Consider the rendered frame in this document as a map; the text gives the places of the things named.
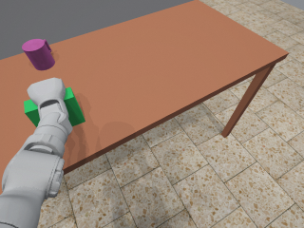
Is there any sponge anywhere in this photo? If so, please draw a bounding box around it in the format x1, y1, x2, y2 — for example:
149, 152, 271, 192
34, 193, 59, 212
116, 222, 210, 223
24, 87, 86, 127

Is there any left robot upper arm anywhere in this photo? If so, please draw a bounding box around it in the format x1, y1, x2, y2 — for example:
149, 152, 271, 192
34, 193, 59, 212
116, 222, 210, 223
0, 149, 65, 228

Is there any robot left hand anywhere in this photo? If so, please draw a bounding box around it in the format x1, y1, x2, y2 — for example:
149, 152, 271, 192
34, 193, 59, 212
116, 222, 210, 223
27, 77, 66, 106

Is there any robot left forearm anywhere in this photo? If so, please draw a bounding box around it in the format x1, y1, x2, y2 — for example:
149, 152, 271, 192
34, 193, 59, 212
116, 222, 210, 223
2, 97, 73, 192

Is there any table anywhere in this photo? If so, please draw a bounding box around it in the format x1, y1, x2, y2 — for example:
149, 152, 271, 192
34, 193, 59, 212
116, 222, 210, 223
0, 0, 289, 195

